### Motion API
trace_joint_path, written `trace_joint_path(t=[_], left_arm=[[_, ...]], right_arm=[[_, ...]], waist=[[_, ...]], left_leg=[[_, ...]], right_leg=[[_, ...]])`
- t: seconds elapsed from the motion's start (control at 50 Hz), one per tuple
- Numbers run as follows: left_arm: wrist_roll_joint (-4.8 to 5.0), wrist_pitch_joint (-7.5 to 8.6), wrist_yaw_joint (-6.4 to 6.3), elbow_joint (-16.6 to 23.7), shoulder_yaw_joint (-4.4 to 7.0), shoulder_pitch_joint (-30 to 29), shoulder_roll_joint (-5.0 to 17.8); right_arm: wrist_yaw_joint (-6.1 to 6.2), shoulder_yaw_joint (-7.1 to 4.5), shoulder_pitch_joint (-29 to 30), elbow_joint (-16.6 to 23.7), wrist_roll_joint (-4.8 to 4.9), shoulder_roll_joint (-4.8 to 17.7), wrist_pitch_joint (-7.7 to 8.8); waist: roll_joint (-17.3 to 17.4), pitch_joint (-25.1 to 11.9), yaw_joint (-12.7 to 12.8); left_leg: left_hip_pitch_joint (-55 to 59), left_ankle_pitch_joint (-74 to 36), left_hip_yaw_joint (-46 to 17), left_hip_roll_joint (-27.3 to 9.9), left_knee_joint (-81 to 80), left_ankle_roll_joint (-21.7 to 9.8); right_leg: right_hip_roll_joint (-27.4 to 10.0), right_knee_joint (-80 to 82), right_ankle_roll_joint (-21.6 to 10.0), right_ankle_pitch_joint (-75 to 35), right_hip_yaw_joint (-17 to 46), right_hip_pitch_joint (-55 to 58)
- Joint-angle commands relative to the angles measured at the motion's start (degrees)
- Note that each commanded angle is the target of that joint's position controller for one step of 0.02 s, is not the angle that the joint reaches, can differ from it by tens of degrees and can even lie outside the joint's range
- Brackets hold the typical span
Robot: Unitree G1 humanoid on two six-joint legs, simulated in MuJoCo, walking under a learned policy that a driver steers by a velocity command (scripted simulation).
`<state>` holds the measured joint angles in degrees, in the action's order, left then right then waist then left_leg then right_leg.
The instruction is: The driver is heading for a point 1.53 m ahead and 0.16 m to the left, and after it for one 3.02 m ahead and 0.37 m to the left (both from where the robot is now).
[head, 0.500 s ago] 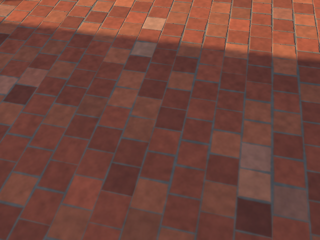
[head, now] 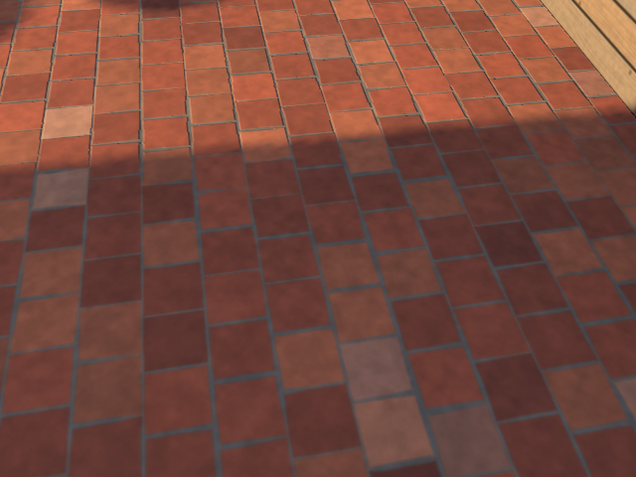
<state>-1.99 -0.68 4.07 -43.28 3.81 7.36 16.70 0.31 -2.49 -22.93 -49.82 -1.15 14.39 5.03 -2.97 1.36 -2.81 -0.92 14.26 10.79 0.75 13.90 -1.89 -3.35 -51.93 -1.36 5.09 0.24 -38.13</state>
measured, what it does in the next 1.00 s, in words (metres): walks ahead, turning left: right foot, then left foot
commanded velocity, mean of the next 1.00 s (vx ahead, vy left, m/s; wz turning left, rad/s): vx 0.40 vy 0.00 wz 0.21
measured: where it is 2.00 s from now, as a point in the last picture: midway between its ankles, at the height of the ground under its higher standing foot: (326, 412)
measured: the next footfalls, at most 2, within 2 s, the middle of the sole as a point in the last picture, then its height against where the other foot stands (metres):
right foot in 0.18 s outside the picture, level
left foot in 0.74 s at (286, 455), level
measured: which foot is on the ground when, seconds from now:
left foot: down 0.00-0.18, up 0.20-0.72, down 0.74-1.00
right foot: up 0.00-0.16, down 0.18-0.74, up 0.76-1.00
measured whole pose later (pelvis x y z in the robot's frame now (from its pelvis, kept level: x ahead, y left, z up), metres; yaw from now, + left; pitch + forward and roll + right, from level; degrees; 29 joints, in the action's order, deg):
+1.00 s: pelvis +0.46 -0.01 -0.01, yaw +17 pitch +1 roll -1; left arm -1.8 -0.3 -1.4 -44.3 2.2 7.7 14.5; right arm -0.2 -4.0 -14.1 -47.8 -0.4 15.6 0.3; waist -1.5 5.5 -1.2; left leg -16.0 7.4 -2.0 7.8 23.0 -7.4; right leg -4.4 -61.2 3.4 18.6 3.5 -35.2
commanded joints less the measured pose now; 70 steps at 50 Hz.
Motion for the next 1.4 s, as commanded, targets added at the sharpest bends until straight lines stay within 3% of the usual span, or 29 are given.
trace_joint_path(t=[0.02, 0.08, 0.12, 0.16, 0.18, 0.2, 0.22, 0.26, 0.28, 0.32, 0.42, 0.62, 0.68, 0.72, 0.74, 0.76, 0.78, 0.82, 0.84, 0.88, 0.92, 1.02, 1.1, 1.24, 1.28, 1.3, 1.32, 1.34, 1.4], left_arm=[[-0.04, 0.84, 0.85, 5.8, -0.95, -7.0, 0.3], [-0.42, 0.92, 0.85, 7.3, -1.14, -9.9, 0.7], [-0.83, 1.07, 0.13, 6.9, -0.91, -8.0, 1.1], [-1.43, 2.03, -0.94, 3.0, 0.08, 3.8, 2.5], [-2.18, 2.64, -1.85, -0.2, 1.14, 13.6, 5.0], [-2.37, 2.85, -2.82, -0.6, 2.58, 17.5, 11.8], [-0.06, 2.16, -3.62, 0.0, 2.94, 19.0, 12.5], [0.46, 2.86, -4.23, -1.4, 1.46, 11.6, 7.2], [0.43, 3.49, -4.18, -1.8, 0.6, 9.1, 4.5], [0.74, 4.7, -4.11, -2.3, -0.39, 6.8, 1.5], [0.91, 6.65, -4.14, -5.1, -0.01, 10.4, 2.7], [0.79, 6.06, -5.63, -9.9, -0.4, 17.9, 3.4], [0.76, 5.14, -6.57, -10.0, 0.02, 15.9, 5.7], [1.52, 4.48, -6.59, -9.1, 0.29, 13.6, 6.7], [1.92, 4.81, -6.22, -7.2, -0.13, 13.9, 4.7], [3.06, 4.73, -5.75, -3.9, -0.84, 18.9, 0.7], [1.46, 4.49, -5.78, -4.0, -0.52, 14.7, 3.7], [1.57, 4.67, -5.79, -2.8, -0.71, 10.2, 2.9], [0.55, 3.81, -5.72, -2.4, -0.46, 9.4, 3.3], [-0.29, 1.43, -5.52, -2.6, -0.51, 11.8, 2.3], [0.02, 0.45, -5.46, -2.1, -0.69, 12.5, 1.3], [0.26, -0.73, -5.79, 0.8, -0.26, 5.5, 2.8], [0.68, -1.08, -6.09, 1.8, -0.36, 2.2, 3.1], [1.9, -0.41, -6.56, 1.2, -1.07, 4.2, 2.3], [1.57, 0.19, -6.53, -0.9, -1.98, 7.9, -0.2], [0.57, 0.87, -6.86, -0.8, -1.9, 6.6, 2.2], [0.63, 1.21, -6.59, 1.1, -1.72, 2.0, 6.6], [1.17, 1.04, -5.79, 0.2, -1.9, 2.2, 5.5], [1.55, 0.86, -4.87, -0.3, -0.99, 2.8, 7.7]], right_arm=[[0.2, -1.55, 1.1, 2.8, 0.04, 7.4, 0.81], [0.54, -1.8, -1.7, 1.0, -0.01, 8.3, 0.02], [0.73, -1.91, -2.8, -0.2, -0.09, 9.6, -0.7], [0.76, -1.62, -3.5, -1.2, 0.15, 10.2, -1.52], [0.6, -0.91, -3.0, -0.5, 0.41, 8.6, -1.53], [-0.75, 0.95, -6.3, 3.0, 1.79, 1.4, -1.3], [-0.26, -0.88, -2.0, 2.9, 1.37, 7.5, -1.52], [-0.41, -0.6, 3.6, 3.9, 2.0, 5.9, -0.86], [-0.55, -0.75, 2.3, 2.6, 1.47, 5.5, -1.23], [-1.0, -0.85, -1.8, 0.1, -0.26, 4.4, -3.26], [-2.38, -1.23, 4.7, 1.3, -0.1, 2.5, -4.51], [-3.86, 0.17, 21.3, 7.5, -0.71, 0.9, -3.92], [-3.18, -0.37, 14.4, 6.0, -1.38, 1.8, -3.66], [-2.25, -1.96, 1.3, 2.3, -2.31, 4.8, -2.42], [-1.45, -3.64, -3.2, 1.5, -2.46, 10.4, -2.02], [-1.18, -5.29, -0.5, 3.1, -0.97, 17.2, -2.63], [-0.74, -5.49, -1.5, 3.7, 1.59, 15.8, -3.44], [-0.03, -3.58, 6.7, 4.2, 1.75, 8.9, -4.2], [0.23, -2.99, 8.7, 4.5, 2.0, 7.0, -4.35], [0.02, -2.63, 9.8, 4.9, 1.34, 6.8, -4.1], [-0.4, -3.26, 9.2, 5.0, 0.74, 9.1, -3.58], [-0.09, -3.67, 7.2, 5.8, 0.65, 10.1, -4.72], [0.2, -3.63, 5.5, 6.1, 0.15, 9.7, -5.47], [0.6, -2.31, 6.9, 5.7, -0.53, 7.9, -6.0], [1.26, -0.69, 8.8, 5.1, 0.4, 5.3, -6.0], [1.31, 0.2, 6.3, 4.9, 0.2, 3.1, -5.6], [1.34, 0.23, 1.2, 4.2, 0.32, 2.9, -5.65], [1.78, -0.12, 2.2, 2.5, 0.15, 5.1, -6.41], [1.91, -0.95, 8.8, 2.8, 0.37, 7.8, -6.52]], waist=[[7.9, 3.2, 0.3], [7.6, 3.9, -0.5], [8.7, 2.3, 0.8], [7.9, -4.5, 6.2], [5.0, -10.3, 10.5], [-9.6, -19.2, 9.2], [-3.7, -22.4, 11.3], [1.0, -6.5, 7.3], [1.8, -3.1, 4.8], [-0.7, -1.5, 1.9], [-0.2, 2.4, 2.1], [-0.2, 5.4, 5.6], [-2.5, 1.1, 2.0], [-1.1, -6.6, -4.0], [5.5, -11.9, -5.3], [16.5, -20.3, -0.1], [4.4, -22.3, -2.9], [1.4, -6.1, 1.0], [1.5, -3.0, 2.6], [2.6, -3.6, 4.7], [3.5, -5.7, 5.3], [7.0, -6.0, 2.9], [8.2, -4.9, 1.0], [8.9, -4.7, 1.2], [6.8, -4.3, 4.1], [1.1, -4.3, 1.6], [-6.0, -3.7, -2.8], [-6.6, -4.3, -0.9], [-7.9, -2.4, 1.3]], left_leg=[[-1.2, -21.9, -3.9, -14.9, -5.1, -5.5], [2.9, -28.7, -1.6, -16.1, -2.3, -4.8], [5.0, -45.5, 0.2, -16.5, 4.1, -4.4], [2.6, -53.2, 1.8, -15.9, 20.2, -3.8], [-7.7, -40.0, 2.2, -14.3, 33.1, -2.9], [-31.5, 6.1, 2.1, -5.6, 55.8, 0.2], [-35.4, 15.8, -8.6, -1.1, 65.7, 0.1], [-36.5, 7.1, -13.5, -5.0, 60.5, -1.2], [-33.5, 5.5, -13.7, -6.4, 55.8, -1.3], [-27.4, 3.5, -13.6, -6.5, 52.4, -0.8], [-35.3, -6.0, -13.5, -6.6, 47.3, -0.2], [-36.3, -12.1, -4.3, -3.6, 23.9, -3.0], [-26.4, -5.1, -0.4, 2.6, 21.8, -6.0], [-9.4, -11.2, -3.2, 4.6, 13.6, -9.2], [4.6, -28.8, -15.4, -6.4, 14.2, -12.8], [20.9, -62.8, -43.3, -24.6, 15.4, -25.6], [17.7, -62.1, -38.8, -22.9, 13.1, -25.8], [0.9, -49.2, -29.1, -16.8, 7.5, -19.5], [-4.5, -46.3, -26.3, -13.6, 5.9, -17.1], [-10.7, -46.8, -22.9, -10.5, 4.9, -15.2], [-11.5, -49.1, -21.8, -8.9, 5.5, -14.6], [-10.2, -33.4, -26.0, -7.5, 4.8, -11.9], [-7.1, -24.6, -29.7, -8.5, 4.6, -11.5], [-6.4, -35.2, -30.7, -10.0, 9.7, -10.6], [-10.8, -26.2, -28.8, -7.7, 11.1, -6.3], [-13.3, -15.5, -26.1, -4.5, 13.6, -3.1], [-15.9, 3.6, -20.4, 1.6, 14.0, -0.9], [-9.6, 7.6, -17.5, 1.6, 12.7, -0.4], [-10.3, 1.6, -15.5, 2.9, 13.6, 0.4]], right_leg=[[-0.3, 8.4, -1.0, -3.5, -3.1, 0.6], [1.2, 14.1, -3.5, 1.2, -5.8, 3.3], [4.6, 16.7, -5.8, 7.1, -7.7, 9.2], [8.5, 22.5, -8.7, 7.3, -7.4, 25.3], [3.9, 24.5, -10.6, 7.2, -1.0, 41.2], [-17.3, 26.5, -17.7, 8.6, 27.6, 62.3], [-22.1, 33.1, -19.4, 1.7, 38.6, 59.2], [-16.3, 34.9, -15.0, -8.7, 19.0, 43.1], [-13.5, 36.9, -11.9, -9.9, 13.5, 37.6], [-10.6, 40.4, -9.3, -9.6, 7.3, 30.7], [-9.3, 45.4, -7.9, -9.0, -0.2, 31.7], [-10.6, 41.3, -5.5, -26.5, -11.0, 43.2], [-10.3, 26.5, -4.0, -55.6, -13.9, 45.2], [-8.8, 4.2, -2.7, -46.2, -14.2, 38.5], [-4.4, -14.4, -0.5, -13.7, -14.5, 25.2], [7.4, -35.8, 2.5, 31.6, -8.1, 5.1], [3.8, -35.9, 2.5, 25.6, 1.6, 3.0], [-0.4, -26.7, 2.5, 19.0, 1.6, 2.3], [-1.2, -22.3, 3.0, 18.1, 1.9, 4.2], [-0.5, -17.6, 4.0, 16.7, 1.2, 9.5], [0.2, -14.2, 4.7, 14.9, 0.7, 10.2], [0.1, -6.8, 5.4, 10.8, 1.8, 6.3], [0.4, -0.9, 5.0, 10.9, 2.8, 5.2], [3.0, 14.2, 1.4, 16.8, 1.0, 18.0], [2.1, 33.9, 0.2, 3.1, 1.5, 30.7], [-4.6, 38.1, -1.1, -3.1, 10.7, 34.9], [-14.0, 35.6, -5.5, -22.9, 20.5, 34.8], [-15.0, 33.5, -10.5, -25.7, 20.5, 28.4], [-7.1, 32.1, -7.1, -18.4, 18.2, 29.4]])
